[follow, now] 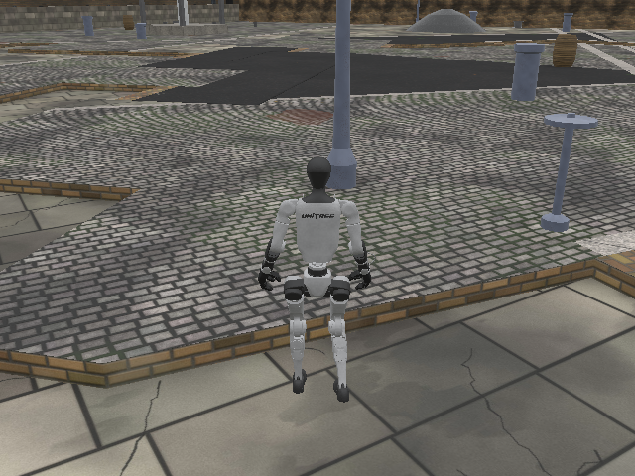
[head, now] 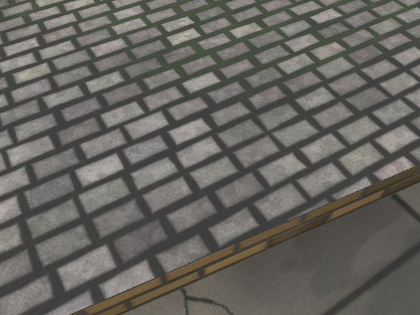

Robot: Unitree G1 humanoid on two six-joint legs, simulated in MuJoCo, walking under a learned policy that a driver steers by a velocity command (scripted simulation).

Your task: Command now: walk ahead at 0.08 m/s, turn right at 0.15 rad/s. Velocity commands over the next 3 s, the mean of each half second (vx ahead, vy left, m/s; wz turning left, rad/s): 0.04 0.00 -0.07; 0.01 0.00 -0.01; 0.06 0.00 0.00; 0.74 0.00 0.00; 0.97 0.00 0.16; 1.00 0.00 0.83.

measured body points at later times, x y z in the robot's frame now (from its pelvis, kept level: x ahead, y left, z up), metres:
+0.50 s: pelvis +0.06 -0.03 +0.00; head +0.07 -0.03 +0.45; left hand +0.17 +0.21 -0.12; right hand +0.19 -0.27 -0.11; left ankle +0.12 +0.10 -0.72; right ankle +0.03 -0.14 -0.72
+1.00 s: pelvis +0.08 -0.04 +0.01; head +0.09 -0.05 +0.46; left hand +0.14 +0.21 -0.13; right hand +0.17 -0.30 -0.13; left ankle +0.12 +0.10 -0.72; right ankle +0.03 -0.14 -0.72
